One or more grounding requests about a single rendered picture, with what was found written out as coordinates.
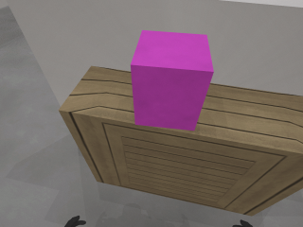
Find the pedestal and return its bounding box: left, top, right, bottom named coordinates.
left=58, top=66, right=303, bottom=217

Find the robot left hand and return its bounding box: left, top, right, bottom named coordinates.
left=64, top=216, right=86, bottom=227

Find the carton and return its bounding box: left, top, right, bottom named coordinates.
left=131, top=30, right=214, bottom=131

